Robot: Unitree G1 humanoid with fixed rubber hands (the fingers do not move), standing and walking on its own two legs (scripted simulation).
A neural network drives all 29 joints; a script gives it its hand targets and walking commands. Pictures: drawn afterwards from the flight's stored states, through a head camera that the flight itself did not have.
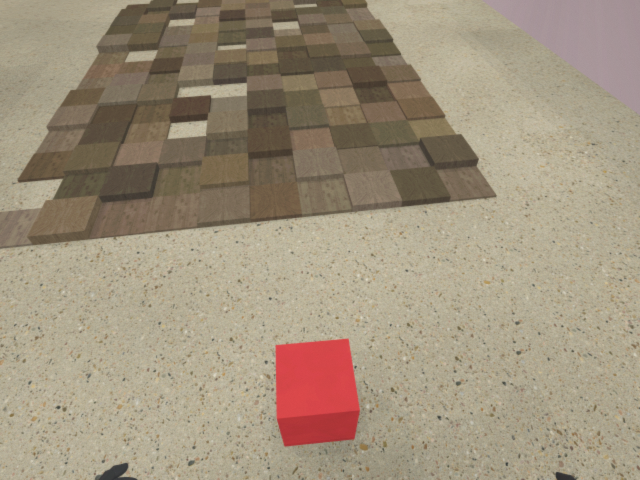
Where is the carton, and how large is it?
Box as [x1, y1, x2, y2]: [276, 339, 359, 446]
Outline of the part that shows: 348,339 276,345 277,421 285,446 354,438 359,408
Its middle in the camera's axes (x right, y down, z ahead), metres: -0.01 +0.45 +1.12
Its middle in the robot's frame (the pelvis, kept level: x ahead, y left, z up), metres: +0.48 +0.05 -0.66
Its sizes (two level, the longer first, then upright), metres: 0.210 0.200 0.250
